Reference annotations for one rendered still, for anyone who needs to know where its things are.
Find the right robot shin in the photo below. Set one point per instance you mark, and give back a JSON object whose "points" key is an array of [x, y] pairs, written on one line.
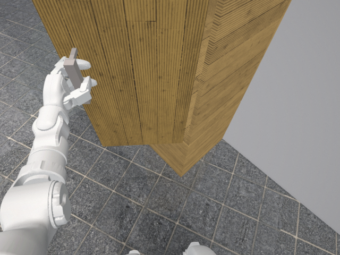
{"points": [[193, 243]]}

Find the left robot upper arm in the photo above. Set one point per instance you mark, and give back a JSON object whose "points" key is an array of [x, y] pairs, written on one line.
{"points": [[31, 215]]}

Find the robot shin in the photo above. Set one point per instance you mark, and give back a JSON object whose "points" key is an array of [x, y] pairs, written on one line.
{"points": [[193, 243], [134, 251]]}

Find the cupboard door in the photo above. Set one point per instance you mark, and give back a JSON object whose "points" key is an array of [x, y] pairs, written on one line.
{"points": [[143, 55]]}

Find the left robot shin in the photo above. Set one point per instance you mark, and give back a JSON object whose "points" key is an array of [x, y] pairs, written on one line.
{"points": [[134, 251]]}

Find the left robot forearm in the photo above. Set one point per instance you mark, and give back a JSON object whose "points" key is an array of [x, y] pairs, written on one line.
{"points": [[48, 155]]}

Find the robot left hand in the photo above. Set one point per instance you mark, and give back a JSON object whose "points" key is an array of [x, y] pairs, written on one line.
{"points": [[59, 92]]}

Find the handle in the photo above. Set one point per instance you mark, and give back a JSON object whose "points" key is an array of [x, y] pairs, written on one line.
{"points": [[73, 70]]}

